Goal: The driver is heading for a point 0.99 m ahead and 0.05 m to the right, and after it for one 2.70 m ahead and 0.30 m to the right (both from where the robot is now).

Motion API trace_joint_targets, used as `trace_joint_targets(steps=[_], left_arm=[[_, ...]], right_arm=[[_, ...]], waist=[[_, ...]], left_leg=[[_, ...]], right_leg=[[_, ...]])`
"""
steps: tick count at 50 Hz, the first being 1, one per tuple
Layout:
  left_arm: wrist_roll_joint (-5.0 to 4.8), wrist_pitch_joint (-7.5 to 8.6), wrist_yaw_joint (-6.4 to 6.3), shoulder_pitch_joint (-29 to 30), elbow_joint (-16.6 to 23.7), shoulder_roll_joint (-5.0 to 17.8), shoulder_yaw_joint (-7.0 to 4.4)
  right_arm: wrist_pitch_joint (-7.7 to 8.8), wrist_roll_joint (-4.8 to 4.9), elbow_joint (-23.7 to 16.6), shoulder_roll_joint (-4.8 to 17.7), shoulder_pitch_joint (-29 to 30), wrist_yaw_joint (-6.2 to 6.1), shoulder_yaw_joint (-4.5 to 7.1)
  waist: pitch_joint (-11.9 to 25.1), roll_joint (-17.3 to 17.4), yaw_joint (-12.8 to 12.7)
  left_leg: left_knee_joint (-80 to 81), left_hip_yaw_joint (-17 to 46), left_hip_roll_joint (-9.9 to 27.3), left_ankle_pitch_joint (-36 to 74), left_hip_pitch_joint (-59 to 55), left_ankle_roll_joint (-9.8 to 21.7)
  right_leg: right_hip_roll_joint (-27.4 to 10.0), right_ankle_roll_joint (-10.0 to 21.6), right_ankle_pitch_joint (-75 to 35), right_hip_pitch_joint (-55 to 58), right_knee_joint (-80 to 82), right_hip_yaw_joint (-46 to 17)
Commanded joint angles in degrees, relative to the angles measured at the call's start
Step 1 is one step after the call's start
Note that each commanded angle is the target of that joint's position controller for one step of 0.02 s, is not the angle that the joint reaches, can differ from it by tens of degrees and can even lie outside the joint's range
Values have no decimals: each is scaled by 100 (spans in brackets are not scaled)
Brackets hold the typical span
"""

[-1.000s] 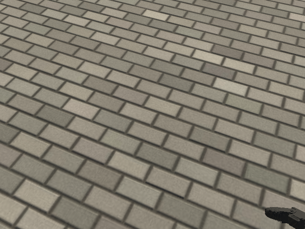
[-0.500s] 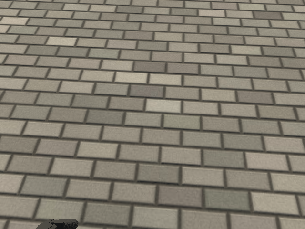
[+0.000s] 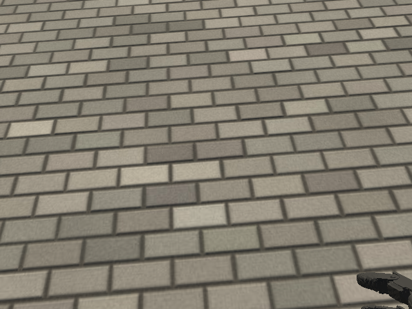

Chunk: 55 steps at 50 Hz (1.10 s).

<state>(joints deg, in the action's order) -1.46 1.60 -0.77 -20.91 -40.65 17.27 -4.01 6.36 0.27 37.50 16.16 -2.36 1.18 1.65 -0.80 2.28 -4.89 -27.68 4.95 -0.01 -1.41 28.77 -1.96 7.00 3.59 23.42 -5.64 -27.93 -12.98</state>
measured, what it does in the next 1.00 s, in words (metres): walks ahead, turning right: left foot, then right foot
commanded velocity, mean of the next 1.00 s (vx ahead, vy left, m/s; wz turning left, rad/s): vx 0.26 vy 0.00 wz -0.39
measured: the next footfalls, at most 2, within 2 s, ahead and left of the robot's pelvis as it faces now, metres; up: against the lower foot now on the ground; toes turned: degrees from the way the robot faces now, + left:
left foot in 0.02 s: +0.18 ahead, +0.13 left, +0.00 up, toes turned -5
right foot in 0.50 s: +0.37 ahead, -0.16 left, +0.00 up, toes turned -23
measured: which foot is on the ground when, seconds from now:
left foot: up 0.00-0.00, down 0.02-0.52, up 0.54-0.88, down 0.90-1.00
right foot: down 0.00-0.04, up 0.06-0.48, down 0.50-1.00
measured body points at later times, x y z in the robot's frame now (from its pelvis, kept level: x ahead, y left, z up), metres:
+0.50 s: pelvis +0.24 -0.02 -0.01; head +0.28 -0.05 +0.44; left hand +0.54 +0.14 -0.07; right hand +0.19 -0.32 -0.13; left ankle +0.14 +0.14 -0.73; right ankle +0.35 -0.15 -0.73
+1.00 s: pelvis +0.34 -0.04 +0.00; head +0.35 -0.03 +0.45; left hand +0.57 +0.13 -0.11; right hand +0.34 -0.32 -0.11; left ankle +0.40 +0.09 -0.73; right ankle +0.35 -0.15 -0.73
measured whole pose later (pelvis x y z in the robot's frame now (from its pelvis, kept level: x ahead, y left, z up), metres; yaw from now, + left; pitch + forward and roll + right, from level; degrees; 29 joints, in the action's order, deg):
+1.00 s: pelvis +0.34 -0.04 +0.00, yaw -22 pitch +0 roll -1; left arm 0.9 -0.2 -0.1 -10.3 -43.0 13.3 -1.6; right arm -0.4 -1.1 47.3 13.9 -13.1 -1.0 1.3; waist 0.4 -0.7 0.1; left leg -33.0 1.1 2.8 -17.2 16.2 -1.6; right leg 3.4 1.7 17.4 -19.7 -33.1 -0.4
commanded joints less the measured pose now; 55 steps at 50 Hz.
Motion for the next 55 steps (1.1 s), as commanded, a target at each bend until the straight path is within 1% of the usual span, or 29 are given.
trace_joint_targets(steps=[1, 2, 3, 4, 6, 7, 10, 13, 17, 21, 23, 25, 26, 27, 28, 29, 30, 32, 34, 38, 42, 44, 45, 46, 47, 48, 50, 52, 55], left_arm=[[59, 62, 7, 260, 420, 397, -70], [36, 98, 4, -343, 532, 5, 51], [-89, 137, -3, -632, 605, 282, 56], [-118, 109, -13, -223, 516, 803, -76], [29, 58, -1, 552, 686, 831, -124], [37, 44, 28, 639, 730, 736, -141], [-15, -39, 85, 582, 757, 383, -77], [31, -61, 97, 867, 869, 276, -30], [77, 22, 223, 1434, 973, 159, 23], [57, 16, 398, 1761, 1141, 243, -38], [115, -13, 424, 1415, 1119, 473, -162], [140, -20, 309, 224, 825, 901, -396], [174, -58, 148, -33, 826, 1368, -436], [285, 0, 159, 389, 1153, 1548, -342], [254, -22, 203, 438, 1187, 1047, -251], [192, -3, 223, 720, 1084, 828, -158], [126, -3, 215, 933, 1005, 648, -105], [192, -19, 195, 1272, 944, 654, -81], [274, 23, 171, 1461, 882, 644, -86], [267, -12, 77, 1524, 675, 532, -57], [278, -103, 71, 1480, 450, 425, 7], [228, -118, 83, 1444, 317, 213, 98], [257, -95, 89, 1189, 192, 76, 148], [320, -67, 101, 891, 141, 107, 129], [280, -78, 71, 886, 135, 24, 123], [270, -102, 38, 1213, 144, 269, 69], [179, -110, 12, 1249, 123, 275, -2], [125, 0, 77, 1225, 123, 210, -23], [42, 187, 156, 939, -77, -20, -12]], right_arm=[[174, -76, -195, 1077, -1080, -69, 450], [145, -194, -122, 1545, -1788, -110, 559], [72, -66, 64, 1457, -2049, -45, 575], [41, -13, -62, 924, -1743, -64, 447], [-45, -67, -74, 616, -1254, -103, 329], [-49, -93, -32, 504, -1130, -117, 288], [11, -56, 132, 495, -1098, -118, 299], [27, -69, 315, 733, -1170, -120, 381], [-90, -38, 442, 906, -999, -185, 401], [-228, 100, 604, 1153, -1191, -247, 460], [-283, 212, 594, 1288, -1136, -278, 516], [-304, 201, 593, 1071, -1211, -270, 439], [-286, -184, 408, 465, -1517, -215, 237], [-239, -143, 383, 450, -2147, -117, 95], [-276, 17, 522, 1090, -1668, -80, 260], [-326, 127, 384, 1041, -1233, -91, 250], [-393, 62, 425, 870, -1103, -171, 217], [-575, 23, 499, 879, -1256, -254, 245], [-652, -15, 603, 712, -1514, -307, 218], [-701, -59, 586, 467, -1179, -364, 136], [-716, -39, 570, 497, -910, -324, 147], [-676, -127, 662, 380, -1083, -266, 121], [-650, -207, 635, 509, -1104, -254, 126], [-642, -218, 539, 917, -986, -275, 189], [-635, -173, 690, 820, -882, -248, 207], [-608, -156, 621, 674, -836, -218, 180], [-558, -107, 662, 883, -952, -233, 238], [-496, 24, 720, 923, -1109, -285, 276], [-477, 139, 712, 818, -950, -276, 262]], waist=[[972, -706, 921], [1842, 565, 858], [2003, 1732, 793], [1203, 867, 946], [262, 214, 873], [56, 280, 753], [-57, 447, 611], [-94, 231, 631], [-246, 170, 742], [-60, 301, 793], [210, 375, 527], [814, -39, -129], [1401, -1444, 107], [2671, -1894, 457], [2773, -762, 19], [1947, -667, 136], [1405, -280, 299], [942, -610, 620], [947, -748, 767], [954, -819, 625], [636, -921, 503], [489, -765, 673], [408, -537, 624], [275, 174, 311], [306, 856, 219], [76, 774, 435], [-214, 1131, 502], [-397, 1145, 545], [-396, 856, 315]], left_leg=[[147, 372, 587, -335, -2498, 580], [288, 2359, 1924, -973, -4559, 1330], [885, 4347, 2577, -2577, -4971, 1806], [1082, 3762, 2331, -3254, -4331, 1571], [1219, 2128, 1802, -2022, -2987, 1239], [1355, 1614, 1590, -1487, -2588, 1176], [1702, 697, 1409, -671, -2145, 1214], [1851, 174, 1513, 22, -2293, 1337], [1624, -884, 1238, 1528, -2247, 1097], [1110, -1224, 1349, 2307, -2679, 888], [367, -1264, 1400, 3277, -2847, 783], [-1529, -1480, 987, 2705, -2231, 436], [-3474, -1486, 489, -1743, -565, 133], [-5225, -510, -201, -4257, 669, -98], [-5337, 79, 133, -3629, 644, -93], [-5017, -80, 334, -3218, 894, -51], [-4542, -125, 523, -2897, 849, -92], [-4086, -193, 570, -2493, 5, -173], [-3619, -290, 479, -2289, -463, -251], [-2299, -255, 504, -1837, -811, -268], [-1230, -327, 388, -1559, -1262, -152], [-120, -457, 281, -940, -1931, 32], [210, -107, 568, -537, -2166, 180], [306, 346, 1076, -197, -2055, 423], [640, 417, 1020, -2323, -1105, 642], [1024, 491, 863, -3568, -651, 649], [1498, 1038, 1190, -4282, -706, 809], [1581, 1543, 1623, -4101, -959, 1102], [1280, 1064, 1344, -3342, -885, 989]], right_leg=[[-912, 366, -1824, -813, -1217, -819], [-131, -68, -49, -2436, -3141, 11], [-246, -214, 1139, -3753, -4335, 265], [-586, -284, 601, -4101, -4809, 170], [-927, -329, -201, -3920, -4623, 472], [-1085, -325, -419, -3746, -4383, 480], [-1247, -364, -654, -3485, -3991, 688], [-1321, -466, -1147, -3735, -3348, 705], [-1183, -456, -2299, -3218, -1800, 1148], [-948, -265, -2330, -2607, -899, 1477], [-665, -24, -1825, -1999, -628, 1622], [-437, 363, -2926, -182, 192, 1520], [-1840, 848, -5800, 1512, -344, -155], [-3320, 2235, -6292, 2610, -113, -2598], [-2918, 1960, -5341, 2069, 211, -1939], [-2570, 1637, -4757, 1447, 298, -1157], [-2244, 1336, -4239, 697, 430, -745], [-1945, 1178, -3910, -708, 792, -269], [-1808, 1205, -3958, -1208, 941, 73], [-1699, 1104, -2831, -1294, 1039, 240], [-1676, 941, -836, -1481, 1136, -11], [-1462, 586, -105, -1727, 955, 65], [-1244, 265, 141, -1866, 761, 156], [-828, -9, 300, -1969, 312, 508], [-502, -211, -50, -1303, 137, 1072], [-392, -275, -69, -1049, -286, 1221], [-214, -240, 111, -1432, -1016, 1606], [-462, -80, -70, -1760, -1341, 1472], [-495, 203, -236, -875, 7, 1542]])
Keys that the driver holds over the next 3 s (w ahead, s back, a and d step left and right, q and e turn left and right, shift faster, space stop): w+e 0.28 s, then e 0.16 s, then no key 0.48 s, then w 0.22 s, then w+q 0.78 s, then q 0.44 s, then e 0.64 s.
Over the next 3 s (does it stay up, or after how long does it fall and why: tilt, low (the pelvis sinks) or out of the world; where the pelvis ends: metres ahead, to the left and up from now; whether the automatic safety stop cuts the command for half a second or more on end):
stays up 0.93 -0.12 0.00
